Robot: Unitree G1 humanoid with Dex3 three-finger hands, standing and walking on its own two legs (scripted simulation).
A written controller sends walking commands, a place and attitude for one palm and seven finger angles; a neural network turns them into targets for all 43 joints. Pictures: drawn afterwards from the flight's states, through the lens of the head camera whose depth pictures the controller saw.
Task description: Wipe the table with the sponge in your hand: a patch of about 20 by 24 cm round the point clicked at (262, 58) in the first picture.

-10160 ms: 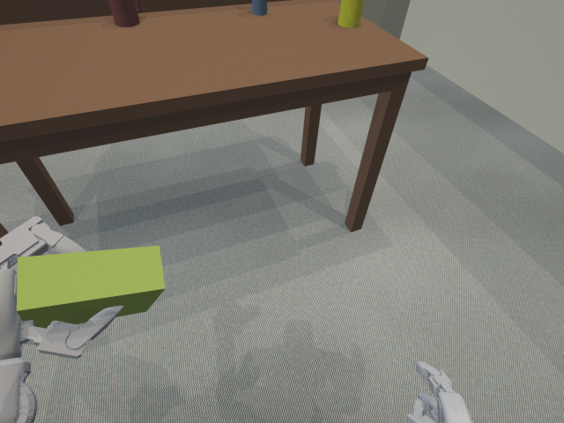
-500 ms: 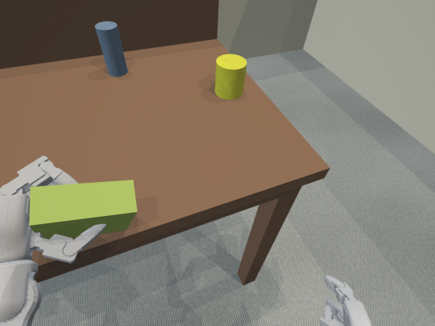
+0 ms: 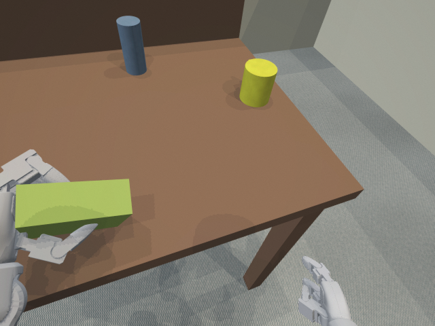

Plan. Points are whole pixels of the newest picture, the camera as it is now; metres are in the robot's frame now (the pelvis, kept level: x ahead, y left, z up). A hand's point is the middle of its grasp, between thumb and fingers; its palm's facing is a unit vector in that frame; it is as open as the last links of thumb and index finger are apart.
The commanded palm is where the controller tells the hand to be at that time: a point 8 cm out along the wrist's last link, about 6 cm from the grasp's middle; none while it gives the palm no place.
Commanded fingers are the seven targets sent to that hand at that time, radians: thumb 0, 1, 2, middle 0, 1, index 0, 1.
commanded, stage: come to a stop and stand still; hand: left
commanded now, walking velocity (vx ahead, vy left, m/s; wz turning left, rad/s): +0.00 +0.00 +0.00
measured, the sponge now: (92, 208) +0.24 +0.21 +0.13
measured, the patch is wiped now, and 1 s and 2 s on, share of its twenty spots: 0.00 0.00 0.00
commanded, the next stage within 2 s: look again from close up in 0.26 s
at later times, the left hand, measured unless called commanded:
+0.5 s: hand (54, 204) +0.22 +0.25 +0.16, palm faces +0.38 -0.84 -0.38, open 8.9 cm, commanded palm +0.16 +0.28 +0.17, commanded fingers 0.00 0.10 1.30 -1.20 -1.60 -1.20 -1.60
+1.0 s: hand (71, 213) +0.21 +0.22 +0.16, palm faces +0.37 -0.85 -0.38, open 8.9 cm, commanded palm +0.15 +0.26 +0.17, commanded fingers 0.00 0.10 1.30 -1.20 -1.60 -1.20 -1.60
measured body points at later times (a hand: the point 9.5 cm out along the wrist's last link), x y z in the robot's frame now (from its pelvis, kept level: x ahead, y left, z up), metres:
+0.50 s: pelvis +0.00 +0.00 +0.00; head +0.04 +0.02 +0.45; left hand +0.20 +0.29 +0.18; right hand +0.18 -0.22 -0.08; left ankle +0.01 +0.06 -0.74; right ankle +0.00 -0.13 -0.74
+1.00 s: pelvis -0.01 -0.02 +0.00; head +0.03 -0.01 +0.45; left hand +0.19 +0.27 +0.18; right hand +0.19 -0.24 -0.07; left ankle +0.01 +0.06 -0.74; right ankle +0.00 -0.13 -0.74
